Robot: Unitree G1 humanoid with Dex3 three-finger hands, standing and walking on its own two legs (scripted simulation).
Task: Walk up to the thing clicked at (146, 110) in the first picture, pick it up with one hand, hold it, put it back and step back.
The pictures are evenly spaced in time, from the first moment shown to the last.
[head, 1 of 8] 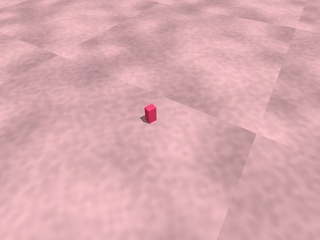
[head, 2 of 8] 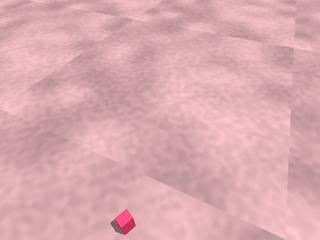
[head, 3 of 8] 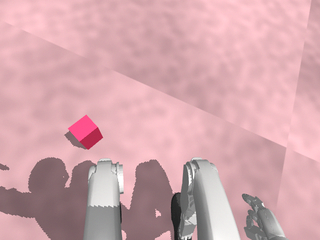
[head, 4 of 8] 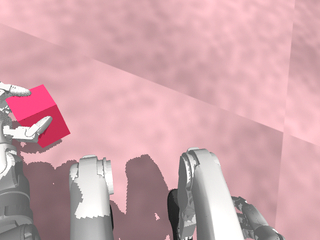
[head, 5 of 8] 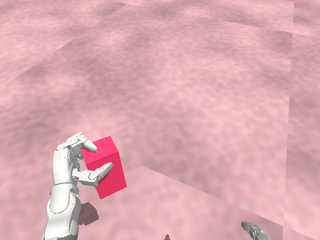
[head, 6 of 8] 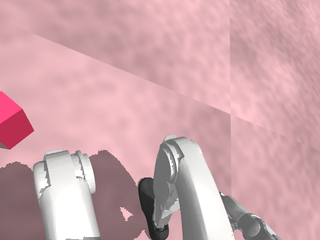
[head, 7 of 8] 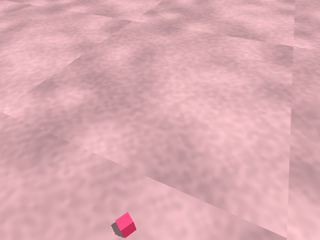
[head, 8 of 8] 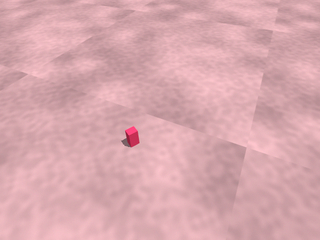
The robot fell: no
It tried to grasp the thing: yes
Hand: left
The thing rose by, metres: 0.67
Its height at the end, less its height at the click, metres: +0.00
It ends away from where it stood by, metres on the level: 0.01
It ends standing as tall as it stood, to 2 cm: yes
